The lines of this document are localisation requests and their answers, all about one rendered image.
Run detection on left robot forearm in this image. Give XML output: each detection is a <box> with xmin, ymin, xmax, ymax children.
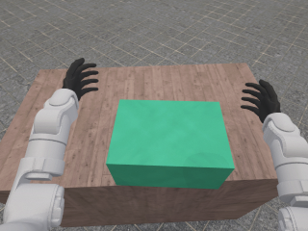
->
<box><xmin>3</xmin><ymin>89</ymin><xmax>79</xmax><ymax>223</ymax></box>

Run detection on robot right upper arm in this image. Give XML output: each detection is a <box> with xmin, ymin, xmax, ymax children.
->
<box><xmin>278</xmin><ymin>206</ymin><xmax>308</xmax><ymax>231</ymax></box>

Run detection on robot left upper arm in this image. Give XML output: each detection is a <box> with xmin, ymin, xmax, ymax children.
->
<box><xmin>0</xmin><ymin>183</ymin><xmax>64</xmax><ymax>231</ymax></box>

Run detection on right robot hand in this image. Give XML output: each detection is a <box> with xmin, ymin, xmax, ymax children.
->
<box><xmin>241</xmin><ymin>79</ymin><xmax>281</xmax><ymax>123</ymax></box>

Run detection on pedestal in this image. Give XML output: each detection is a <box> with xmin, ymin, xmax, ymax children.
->
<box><xmin>0</xmin><ymin>63</ymin><xmax>279</xmax><ymax>228</ymax></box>

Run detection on right robot forearm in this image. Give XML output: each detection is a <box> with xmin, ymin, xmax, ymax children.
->
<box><xmin>262</xmin><ymin>113</ymin><xmax>308</xmax><ymax>208</ymax></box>

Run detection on left robot hand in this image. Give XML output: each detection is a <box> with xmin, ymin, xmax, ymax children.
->
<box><xmin>62</xmin><ymin>58</ymin><xmax>99</xmax><ymax>101</ymax></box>

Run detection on carton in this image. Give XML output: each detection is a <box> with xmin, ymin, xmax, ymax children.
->
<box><xmin>106</xmin><ymin>99</ymin><xmax>235</xmax><ymax>190</ymax></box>

